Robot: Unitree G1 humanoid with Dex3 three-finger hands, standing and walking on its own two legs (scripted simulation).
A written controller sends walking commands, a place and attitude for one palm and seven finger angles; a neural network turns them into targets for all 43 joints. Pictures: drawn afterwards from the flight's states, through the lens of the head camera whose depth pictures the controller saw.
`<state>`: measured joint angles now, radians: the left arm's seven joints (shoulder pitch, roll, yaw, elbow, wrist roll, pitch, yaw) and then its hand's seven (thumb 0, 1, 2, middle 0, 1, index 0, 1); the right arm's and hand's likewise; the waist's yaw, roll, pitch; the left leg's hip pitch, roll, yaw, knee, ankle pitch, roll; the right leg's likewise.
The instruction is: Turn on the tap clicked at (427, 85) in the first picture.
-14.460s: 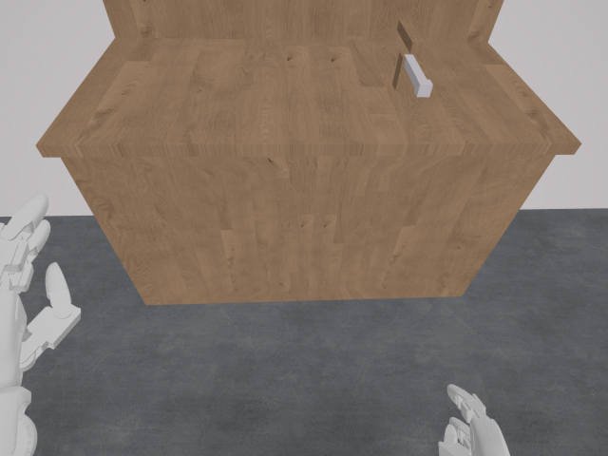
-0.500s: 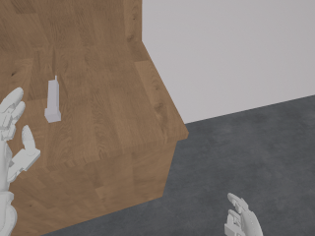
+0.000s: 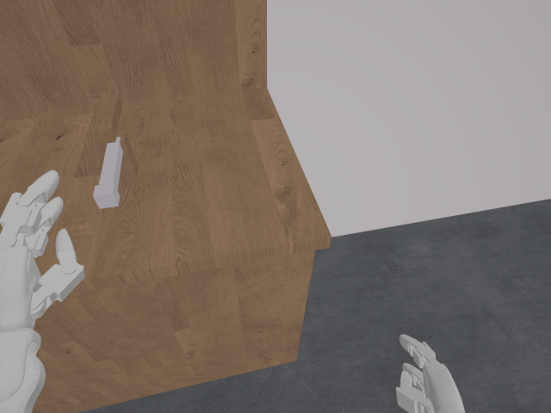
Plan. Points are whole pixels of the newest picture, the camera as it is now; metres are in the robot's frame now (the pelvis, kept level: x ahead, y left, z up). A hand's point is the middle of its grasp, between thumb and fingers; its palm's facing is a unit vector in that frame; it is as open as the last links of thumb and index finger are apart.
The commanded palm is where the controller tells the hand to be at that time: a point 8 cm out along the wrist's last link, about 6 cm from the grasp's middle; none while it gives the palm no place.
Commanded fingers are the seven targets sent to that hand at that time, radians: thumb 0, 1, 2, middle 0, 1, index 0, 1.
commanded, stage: turn the palm inward beside the body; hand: left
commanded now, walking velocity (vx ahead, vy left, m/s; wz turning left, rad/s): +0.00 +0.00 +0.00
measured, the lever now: (106, 195) +0.38 +0.32 +0.11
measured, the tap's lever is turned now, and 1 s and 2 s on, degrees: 0 0 0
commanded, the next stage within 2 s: reach beside the lever's end, fingers flat in 1.84 s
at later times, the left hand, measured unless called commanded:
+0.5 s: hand (85, 275) +0.21 +0.24 +0.16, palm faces +0.49 -0.83 -0.28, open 7.4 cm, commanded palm +0.16 +0.28 +0.18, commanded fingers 0.00 0.90 0.90 -0.20 -0.30 -0.20 -0.30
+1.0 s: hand (77, 292) +0.19 +0.24 +0.15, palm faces +0.50 -0.85 -0.18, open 7.4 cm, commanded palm +0.14 +0.28 +0.17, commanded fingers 0.00 0.90 0.90 -0.20 -0.30 -0.20 -0.30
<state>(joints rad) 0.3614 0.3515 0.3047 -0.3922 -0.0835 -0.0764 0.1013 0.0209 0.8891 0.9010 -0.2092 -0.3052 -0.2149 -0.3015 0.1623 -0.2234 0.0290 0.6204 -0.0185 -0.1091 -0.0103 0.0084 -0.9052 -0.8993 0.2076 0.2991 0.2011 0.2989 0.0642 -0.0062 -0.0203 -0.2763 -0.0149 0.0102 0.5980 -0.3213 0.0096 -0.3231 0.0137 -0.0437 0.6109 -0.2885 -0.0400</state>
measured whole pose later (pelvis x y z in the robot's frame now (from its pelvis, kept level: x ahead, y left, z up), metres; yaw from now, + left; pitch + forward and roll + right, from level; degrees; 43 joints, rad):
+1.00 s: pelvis +0.01 +0.00 +0.00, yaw +2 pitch +0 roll +0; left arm 0.46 0.26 0.26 -0.52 -0.18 0.09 0.15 0.02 0.89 0.90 -0.20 -0.30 -0.21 -0.30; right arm 0.20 -0.22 0.05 0.66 0.02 -0.23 -0.08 0.01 -0.90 -0.90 0.21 0.30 0.20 0.30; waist 0.09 0.04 -0.07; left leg -0.30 -0.02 -0.03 0.65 -0.36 0.00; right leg -0.32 0.01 -0.08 0.64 -0.33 -0.04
